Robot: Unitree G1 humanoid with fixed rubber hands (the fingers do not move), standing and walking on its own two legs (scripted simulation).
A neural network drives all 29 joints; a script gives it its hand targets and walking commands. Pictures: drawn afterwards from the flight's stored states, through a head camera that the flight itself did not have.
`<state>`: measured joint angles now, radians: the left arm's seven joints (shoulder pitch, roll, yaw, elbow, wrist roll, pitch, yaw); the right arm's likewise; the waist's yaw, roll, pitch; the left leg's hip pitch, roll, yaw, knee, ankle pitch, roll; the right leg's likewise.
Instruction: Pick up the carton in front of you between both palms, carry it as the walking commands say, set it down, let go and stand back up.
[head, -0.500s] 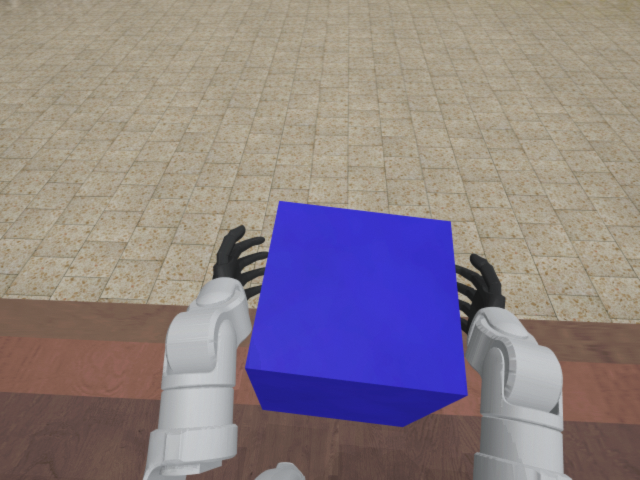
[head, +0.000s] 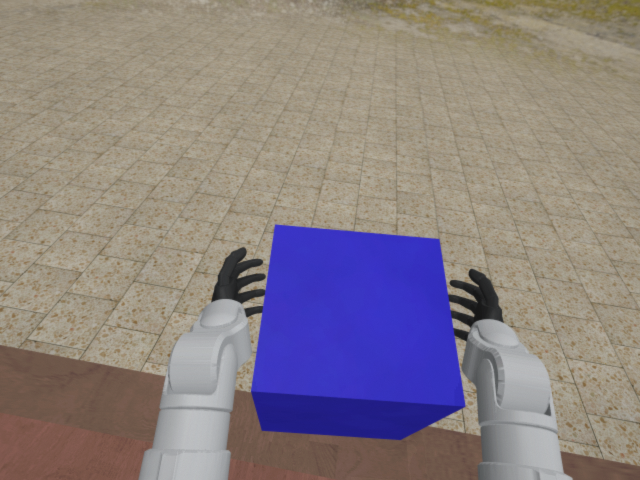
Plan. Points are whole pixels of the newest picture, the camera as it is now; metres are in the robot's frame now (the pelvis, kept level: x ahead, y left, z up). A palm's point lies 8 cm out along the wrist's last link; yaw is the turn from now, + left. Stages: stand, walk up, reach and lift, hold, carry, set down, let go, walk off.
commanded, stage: carry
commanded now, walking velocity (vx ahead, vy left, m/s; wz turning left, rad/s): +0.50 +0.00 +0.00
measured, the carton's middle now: (343, 342) +0.32 +0.05 +0.02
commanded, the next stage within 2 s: none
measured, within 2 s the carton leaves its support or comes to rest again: neither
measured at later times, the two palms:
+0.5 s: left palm (295, 236) +0.71 +0.20 -0.16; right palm (419, 263) +0.69 -0.10 -0.16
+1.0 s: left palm (311, 195) +1.17 +0.25 -0.36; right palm (390, 217) +1.15 -0.06 -0.38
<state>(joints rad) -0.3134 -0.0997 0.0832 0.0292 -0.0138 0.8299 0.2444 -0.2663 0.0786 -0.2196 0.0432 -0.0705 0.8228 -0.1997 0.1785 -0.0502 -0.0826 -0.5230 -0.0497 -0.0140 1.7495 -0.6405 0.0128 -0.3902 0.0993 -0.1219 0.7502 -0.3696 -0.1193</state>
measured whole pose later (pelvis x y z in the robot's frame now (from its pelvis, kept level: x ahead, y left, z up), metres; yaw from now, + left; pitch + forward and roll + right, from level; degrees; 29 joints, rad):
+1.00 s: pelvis +0.86 +0.10 -0.44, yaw +1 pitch +1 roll -4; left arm -0.34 -0.14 0.12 0.07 -0.05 0.75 0.21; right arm -0.18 0.10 -0.25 -0.02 0.00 0.75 -0.15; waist 0.05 0.06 -0.03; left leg -0.47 0.04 0.04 0.47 0.34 0.04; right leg -0.30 0.07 -0.08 1.33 -0.82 -0.04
